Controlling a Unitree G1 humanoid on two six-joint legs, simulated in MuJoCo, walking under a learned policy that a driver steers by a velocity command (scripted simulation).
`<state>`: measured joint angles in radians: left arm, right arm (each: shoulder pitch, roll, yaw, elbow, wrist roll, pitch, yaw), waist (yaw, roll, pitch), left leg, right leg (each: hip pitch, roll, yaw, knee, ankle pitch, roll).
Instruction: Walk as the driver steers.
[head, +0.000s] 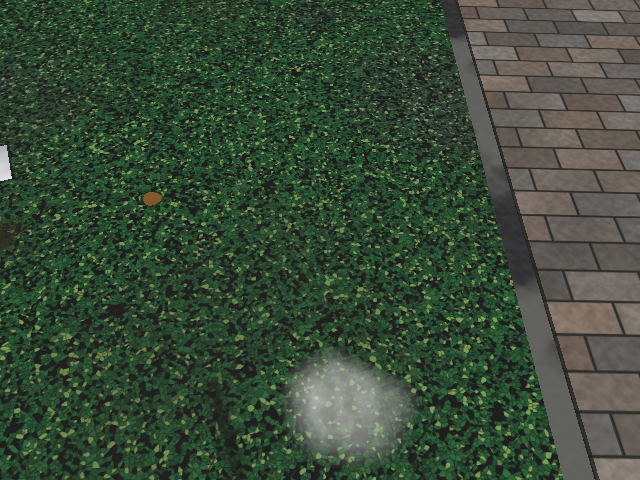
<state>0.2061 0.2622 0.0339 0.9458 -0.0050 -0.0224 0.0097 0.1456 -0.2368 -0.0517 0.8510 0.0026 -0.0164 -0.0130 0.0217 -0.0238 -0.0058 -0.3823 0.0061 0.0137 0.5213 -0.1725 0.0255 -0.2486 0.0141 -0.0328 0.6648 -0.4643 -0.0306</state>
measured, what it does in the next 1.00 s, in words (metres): walks ahead: right foot, then left foot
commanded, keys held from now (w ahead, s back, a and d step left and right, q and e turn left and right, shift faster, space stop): w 1.00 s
